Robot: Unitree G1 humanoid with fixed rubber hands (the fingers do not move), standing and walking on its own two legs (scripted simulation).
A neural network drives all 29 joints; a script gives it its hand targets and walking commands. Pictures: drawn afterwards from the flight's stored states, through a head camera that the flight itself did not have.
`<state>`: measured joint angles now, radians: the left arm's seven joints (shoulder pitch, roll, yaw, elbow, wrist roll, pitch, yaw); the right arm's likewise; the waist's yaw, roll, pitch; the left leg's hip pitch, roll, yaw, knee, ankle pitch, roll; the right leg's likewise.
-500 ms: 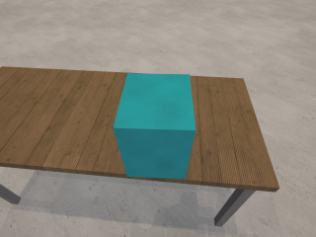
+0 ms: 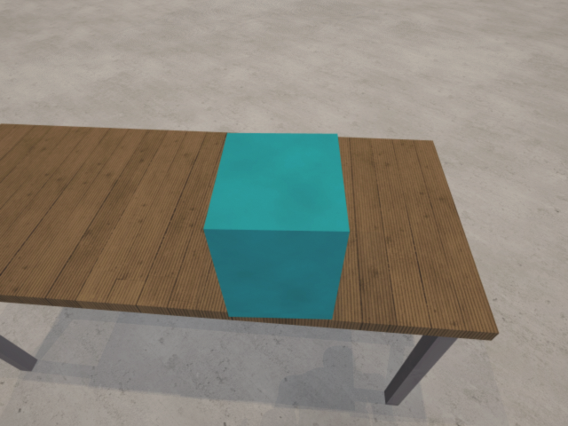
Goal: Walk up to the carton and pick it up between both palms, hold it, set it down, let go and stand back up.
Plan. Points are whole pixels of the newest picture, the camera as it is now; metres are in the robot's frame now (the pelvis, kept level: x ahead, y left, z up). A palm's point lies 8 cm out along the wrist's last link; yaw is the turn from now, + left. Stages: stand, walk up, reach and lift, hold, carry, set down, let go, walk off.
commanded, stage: stand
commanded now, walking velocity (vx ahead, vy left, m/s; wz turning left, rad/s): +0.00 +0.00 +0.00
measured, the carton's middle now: (281, 228) +0.44 +0.01 -0.01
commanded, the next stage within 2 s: none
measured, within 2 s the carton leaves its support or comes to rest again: neither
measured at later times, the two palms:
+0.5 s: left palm out of the picture -0.05 +0.21 -0.14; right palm out of the picture -0.06 -0.21 -0.15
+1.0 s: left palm out of the picture -0.06 +0.20 -0.15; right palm out of the picture -0.08 -0.20 -0.15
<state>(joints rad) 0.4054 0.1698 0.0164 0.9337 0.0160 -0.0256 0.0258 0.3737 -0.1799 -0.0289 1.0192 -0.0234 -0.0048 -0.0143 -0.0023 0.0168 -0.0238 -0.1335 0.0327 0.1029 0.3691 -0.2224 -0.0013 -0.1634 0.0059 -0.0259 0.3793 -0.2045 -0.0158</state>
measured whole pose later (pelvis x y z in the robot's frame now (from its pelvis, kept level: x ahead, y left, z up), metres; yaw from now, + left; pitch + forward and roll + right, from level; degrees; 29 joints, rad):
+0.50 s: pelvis -0.01 +0.00 +0.00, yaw +0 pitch -1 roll +0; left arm 0.40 0.12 -0.01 1.08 0.01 -0.02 0.04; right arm 0.38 -0.13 -0.01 1.13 -0.02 0.00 -0.03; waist 0.00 0.02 -0.01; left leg -0.14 0.03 0.11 0.38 -0.22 0.00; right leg -0.17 0.01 -0.02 0.39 -0.20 -0.02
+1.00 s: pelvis -0.02 +0.00 +0.00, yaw +0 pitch -1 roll +0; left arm 0.38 0.10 -0.01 1.13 0.01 -0.02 0.03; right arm 0.39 -0.11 0.00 1.16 -0.02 0.00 -0.03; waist 0.00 0.02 0.00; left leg -0.16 0.04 0.11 0.40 -0.21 0.00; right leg -0.20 0.01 -0.02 0.41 -0.19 -0.02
